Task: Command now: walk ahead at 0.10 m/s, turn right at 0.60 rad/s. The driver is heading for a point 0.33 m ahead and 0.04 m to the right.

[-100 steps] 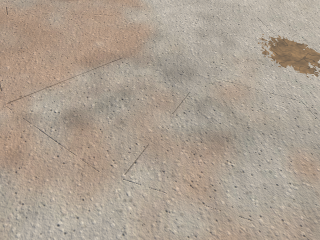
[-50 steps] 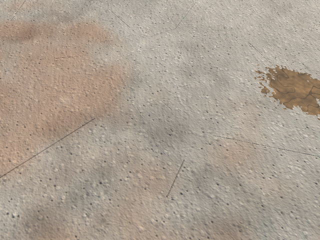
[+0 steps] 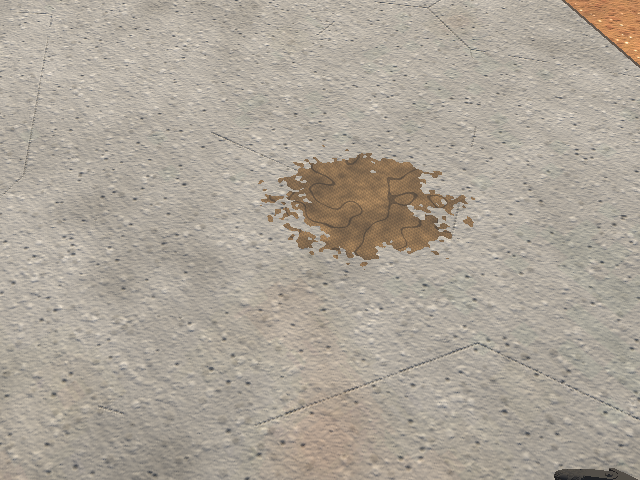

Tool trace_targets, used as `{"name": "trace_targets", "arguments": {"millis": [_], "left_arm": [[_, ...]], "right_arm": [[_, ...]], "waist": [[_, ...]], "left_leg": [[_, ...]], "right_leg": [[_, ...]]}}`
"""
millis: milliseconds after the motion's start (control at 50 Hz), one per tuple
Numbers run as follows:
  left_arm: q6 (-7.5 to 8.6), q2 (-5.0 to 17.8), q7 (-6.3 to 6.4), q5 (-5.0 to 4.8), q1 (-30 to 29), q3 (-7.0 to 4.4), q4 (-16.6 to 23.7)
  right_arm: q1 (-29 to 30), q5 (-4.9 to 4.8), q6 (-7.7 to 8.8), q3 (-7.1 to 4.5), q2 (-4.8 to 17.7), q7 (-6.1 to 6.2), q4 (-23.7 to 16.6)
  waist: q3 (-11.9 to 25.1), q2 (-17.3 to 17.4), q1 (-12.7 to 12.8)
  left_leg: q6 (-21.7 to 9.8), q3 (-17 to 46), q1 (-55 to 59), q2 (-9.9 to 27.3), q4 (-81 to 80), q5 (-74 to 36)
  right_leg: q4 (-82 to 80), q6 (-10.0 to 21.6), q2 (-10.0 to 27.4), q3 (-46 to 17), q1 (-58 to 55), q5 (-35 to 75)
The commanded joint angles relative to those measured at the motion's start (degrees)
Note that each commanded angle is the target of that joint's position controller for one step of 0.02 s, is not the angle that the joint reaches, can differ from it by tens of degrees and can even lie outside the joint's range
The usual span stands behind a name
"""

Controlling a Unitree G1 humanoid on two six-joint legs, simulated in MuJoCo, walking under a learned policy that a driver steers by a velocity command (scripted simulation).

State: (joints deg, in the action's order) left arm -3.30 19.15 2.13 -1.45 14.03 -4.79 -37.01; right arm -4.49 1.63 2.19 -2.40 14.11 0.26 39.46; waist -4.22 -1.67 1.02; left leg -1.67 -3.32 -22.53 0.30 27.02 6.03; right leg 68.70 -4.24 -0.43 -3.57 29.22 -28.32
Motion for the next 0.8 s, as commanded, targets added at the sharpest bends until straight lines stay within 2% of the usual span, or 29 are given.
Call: {"name": "trace_targets", "arguments": {"millis": [20, 80, 160, 200, 220, 240, 260, 280, 300, 320, 340, 360, 380, 440, 500, 580, 640, 660, 680, 700, 720, 740, 760, 800], "left_arm": [[-0.13, 2.68, 0.29, 0.49, 3.73, -0.97, 3.94], [-0.07, 2.65, -0.43, 0.77, 0.79, -0.62, 5.07], [-0.45, 3.76, -1.67, 0.67, -1.43, -0.92, 6.04], [-0.53, 4.0, -2.24, 0.73, -1.54, -1.21, 6.36], [-0.47, 3.83, -2.47, 0.82, -0.22, -1.4, 5.85], [-0.41, 4.5, -2.38, 1.0, 1.36, -1.9, 5.06], [-0.28, 7.11, -1.88, 1.19, 3.49, -2.82, 4.74], [-0.12, 13.88, -0.71, 1.21, 3.81, -4.09, 6.2], [1.12, 14.36, -1.19, 3.13, 3.46, -3.9, 7.35], [2.32, 12.51, -1.52, 3.48, 1.48, -3.32, 7.02], [2.99, 10.86, -1.45, 2.51, -1.71, -2.93, 7.05], [3.05, 8.8, -1.23, 1.58, -3.77, -2.27, 7.38], [2.9, 8.2, -0.9, 1.25, -5.29, -1.82, 7.69], [2.65, 6.82, -0.26, 1.76, -5.01, -1.09, 7.94], [2.4, 6.58, -0.02, 1.7, -3.97, -1.0, 7.33], [1.87, 6.99, -0.71, 2.19, -4.02, -0.91, 6.67], [1.71, 5.95, -1.27, 1.8, -5.08, -0.3, 5.89], [1.7, 5.11, -1.31, 1.45, -6.16, 0.07, 5.67], [1.84, 4.07, -1.29, 1.18, -5.97, 0.48, 5.16], [2.25, 2.6, -1.2, 1.86, -4.03, 0.93, 4.65], [2.78, 1.69, -1.36, 2.94, -0.69, 1.11, 4.43], [2.93, 1.83, -1.23, 3.02, -1.66, 1.01, 4.62], [2.87, 3.5, -1.04, 3.16, -2.84, 0.65, 3.75], [2.16, 3.13, -0.93, 2.95, -6.15, 0.47, 3.66]], "right_arm": [[0.59, -0.01, 0.1, -2.83, 9.44, 0.73, -2.5], [1.48, -0.68, -0.62, -3.38, 10.75, 0.98, -2.11], [1.84, -1.42, -1.6, -3.92, 12.34, 0.63, -1.36], [1.64, -2.13, -1.95, -4.12, 13.0, 0.43, -0.72], [1.99, -2.66, -2.21, -4.14, 13.03, 0.45, -0.38], [0.64, -2.91, -2.46, -3.92, 11.88, 0.46, 0.41], [-2.06, -2.6, -2.74, -3.43, 9.57, 0.23, 1.68], [-3.24, 0.28, -2.74, -2.31, 6.27, -0.24, -0.23], [3.41, -0.13, -2.4, -3.2, 8.88, 0.47, -2.35], [4.56, -1.45, -2.47, -3.77, 10.29, 0.83, -2.39], [2.75, -1.8, -2.64, -4.08, 10.42, 1.18, -1.56], [1.54, -1.24, -2.8, -4.32, 10.57, 1.64, -0.28], [0.62, -0.75, -2.89, -4.43, 10.57, 1.78, -0.04], [-0.65, -1.51, -2.63, -4.12, 9.28, 1.37, 0.3], [0.83, -1.68, -2.62, -3.19, 7.6, 0.94, 0.03], [0.86, -2.1, -2.48, -2.79, 7.79, 0.08, -0.27], [-0.49, -2.22, -2.07, -2.62, 7.67, -0.45, -0.21], [-2.03, -2.07, -1.8, -2.42, 6.96, -0.7, 0.28], [-3.56, -1.46, -1.45, -2.17, 6.55, -0.91, 0.71], [-4.66, -0.4, -1.2, -2.35, 8.68, -0.8, 0.52], [-4.19, 0.23, -1.22, -3.04, 13.05, -0.49, -0.06], [-1.06, 0.15, -1.16, -2.17, 10.15, -0.58, 0.6], [1.92, -0.15, -0.87, -1.25, 7.09, -0.73, -0.62], [-0.09, -0.49, -0.32, -1.29, 7.86, -0.7, -0.05]], "waist": [[9.57, 10.15, 0.01], [11.74, 9.12, -0.75], [10.16, 10.15, -1.25], [9.76, 9.86, -0.7], [9.79, 9.4, 0.42], [9.85, 8.21, 0.75], [8.76, 1.87, 0.9], [7.92, -16.73, -1.75], [8.85, -13.53, 2.67], [7.97, -8.55, 1.74], [7.22, -6.61, -0.28], [7.82, -5.11, -0.97], [8.17, -5.77, -1.76], [10.49, -5.76, -2.03], [10.46, -6.27, -0.5], [9.35, -7.45, 0.87], [8.58, -7.01, 0.27], [8.58, -6.37, -1.16], [8.62, -5.19, -2.32], [9.76, -1.83, -1.45], [10.38, 8.43, 2.02], [8.93, 14.31, 3.01], [7.37, 11.85, 2.37], [6.84, 9.91, 0.06]], "left_leg": [[-12.22, 10.26, 10.05, 15.01, -11.28, -13.84], [-12.94, 7.94, 11.33, 17.17, -11.82, -12.03], [-11.53, 4.82, 10.47, 17.82, -12.09, -4.34], [-9.92, 3.88, 11.47, 18.31, -10.08, -2.52], [-8.27, 2.54, 10.94, 17.74, -7.83, -1.11], [-5.7, 0.68, 8.92, 16.32, -4.33, 1.64], [-1.07, -3.09, 3.27, 12.85, 3.97, 7.79], [5.53, -8.56, -12.72, 3.71, 23.13, 28.87], [5.82, 2.16, -17.11, -0.02, 34.04, 32.52], [4.87, 5.1, -17.63, 1.09, 37.99, 27.69], [4.27, 5.99, -17.89, 1.77, 37.73, 22.3], [4.49, 6.44, -17.35, 2.23, 37.41, 19.14], [5.09, 6.17, -15.51, 1.7, 38.36, 16.58], [6.19, 6.05, -12.77, 0.36, 36.45, 12.95], [6.77, 5.98, -10.21, 0.75, 26.38, 12.33], [6.07, 5.15, -2.58, 0.73, 17.83, 15.5], [5.0, 4.71, 2.02, 0.52, 9.68, 14.66], [4.31, 4.12, 5.62, 0.26, 3.01, 10.15], [3.27, 4.32, 10.72, 0.63, -4.98, 1.49], [1.52, 8.56, 16.1, 5.23, -6.07, -6.44], [-2.63, 15.35, 17.94, 12.85, -4.91, -16.92], [-8.32, 19.19, 10.21, 15.41, -6.85, -10.02], [-7.19, 16.89, 8.44, 12.55, -7.6, -3.51], [-2.57, 12.67, 8.25, 7.9, -6.54, 3.78]], "right_leg": [[-5.87, -0.44, 2.97, 1.31, 0.51, 2.86], [-13.39, 0.47, 4.61, 1.83, -2.66, 7.53], [-21.89, 2.41, 4.14, 4.4, -7.37, 9.26], [-28.3, 3.97, 3.48, 5.68, -9.94, 10.34], [-33.83, 5.15, 2.46, 6.94, -13.07, 13.43], [-38.14, 6.68, 1.1, 7.02, -17.32, 15.81], [-44.92, 9.51, 3.96, 0.48, -22.67, 23.24], [-47.48, 17.07, 18.93, -21.03, -29.64, 40.44], [-50.19, 24.46, 22.27, -26.97, -23.02, 37.53], [-50.85, 22.63, 19.27, -22.12, -21.84, 33.78], [-50.24, 19.28, 16.35, -18.29, -21.2, 31.26], [-49.63, 17.09, 14.55, -16.3, -21.38, 30.55], [-49.21, 16.66, 13.37, -14.84, -20.01, 33.32], [-48.4, 16.94, 11.61, -13.34, -21.2, 36.43], [-47.37, 16.77, 11.15, -13.45, -22.96, 34.35], [-46.66, 17.84, 11.71, -15.85, -19.32, 31.39], [-45.05, 17.4, 11.31, -17.92, -18.49, 32.16], [-43.94, 16.26, 10.16, -17.48, -17.55, 31.99], [-43.45, 14.09, 8.63, -16.84, -15.73, 29.79], [-41.23, 10.75, 5.98, -14.99, -13.04, 23.76], [-35.28, 7.43, -0.06, -8.76, -9.91, 13.07], [-37.7, 4.84, -0.88, -4.77, -12.73, 7.74], [-39.01, 4.02, 0.25, -4.71, -15.51, 11.08], [-39.78, 4.69, 0.1, -4.95, -16.92, 17.6]]}}
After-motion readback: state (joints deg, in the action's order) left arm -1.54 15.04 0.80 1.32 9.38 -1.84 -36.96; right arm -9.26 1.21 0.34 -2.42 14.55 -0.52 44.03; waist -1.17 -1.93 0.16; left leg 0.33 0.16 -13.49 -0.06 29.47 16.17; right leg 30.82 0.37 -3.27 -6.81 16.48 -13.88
